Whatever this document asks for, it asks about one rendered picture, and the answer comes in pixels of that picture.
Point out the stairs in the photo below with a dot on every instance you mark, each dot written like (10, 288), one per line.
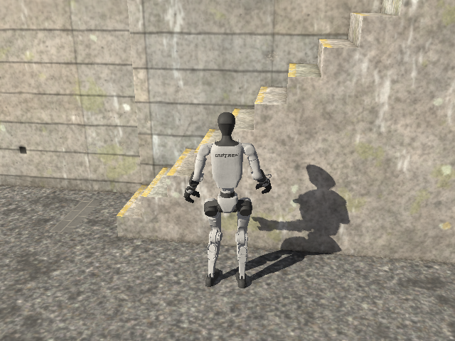
(360, 146)

